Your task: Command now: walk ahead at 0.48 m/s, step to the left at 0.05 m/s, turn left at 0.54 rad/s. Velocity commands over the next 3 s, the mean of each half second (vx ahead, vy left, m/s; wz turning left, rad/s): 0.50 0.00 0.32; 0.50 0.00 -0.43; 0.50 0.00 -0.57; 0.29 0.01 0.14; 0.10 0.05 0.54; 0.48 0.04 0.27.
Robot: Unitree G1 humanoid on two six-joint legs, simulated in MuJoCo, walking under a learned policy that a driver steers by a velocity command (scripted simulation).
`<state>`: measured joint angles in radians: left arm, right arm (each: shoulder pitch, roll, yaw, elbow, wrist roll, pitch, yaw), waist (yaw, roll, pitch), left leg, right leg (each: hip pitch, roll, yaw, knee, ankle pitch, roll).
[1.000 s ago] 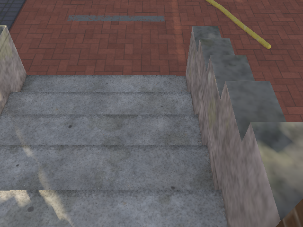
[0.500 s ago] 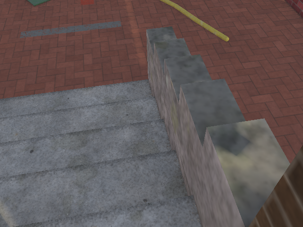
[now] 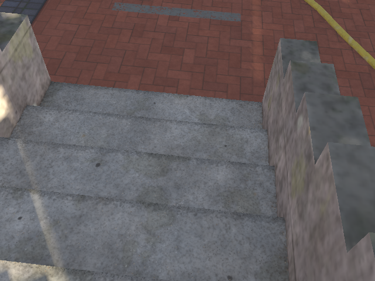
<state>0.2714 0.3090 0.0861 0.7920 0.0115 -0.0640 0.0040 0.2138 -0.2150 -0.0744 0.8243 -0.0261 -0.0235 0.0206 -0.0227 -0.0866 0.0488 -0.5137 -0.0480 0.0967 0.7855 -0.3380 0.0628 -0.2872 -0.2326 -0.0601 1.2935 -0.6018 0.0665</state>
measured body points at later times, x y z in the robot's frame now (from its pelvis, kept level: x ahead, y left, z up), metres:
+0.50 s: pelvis +0.27 -0.01 -0.10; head +0.28 -0.02 +0.35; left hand +0.23 +0.22 -0.24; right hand +0.42 -0.24 -0.23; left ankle +0.23 +0.11 -0.70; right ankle +0.28 -0.09 -0.83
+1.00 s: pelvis +0.58 +0.07 -0.23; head +0.58 +0.07 +0.22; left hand +0.54 +0.29 -0.38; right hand +0.67 -0.18 -0.36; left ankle +0.62 +0.15 -0.96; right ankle +0.46 -0.06 -0.74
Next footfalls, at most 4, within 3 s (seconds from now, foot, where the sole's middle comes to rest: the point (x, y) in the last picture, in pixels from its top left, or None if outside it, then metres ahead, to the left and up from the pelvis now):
0.34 right None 0.32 -0.08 -0.86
0.86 left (146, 246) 0.66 0.15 -1.00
1.56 right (231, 195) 0.97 -0.25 -1.13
2.08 left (190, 145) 1.39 -0.06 -1.26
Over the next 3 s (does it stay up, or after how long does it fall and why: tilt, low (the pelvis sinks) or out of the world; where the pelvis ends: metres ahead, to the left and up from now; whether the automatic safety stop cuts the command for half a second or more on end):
stays up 1.45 -0.09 -0.51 its command is cut before an obstacle after 1.7 s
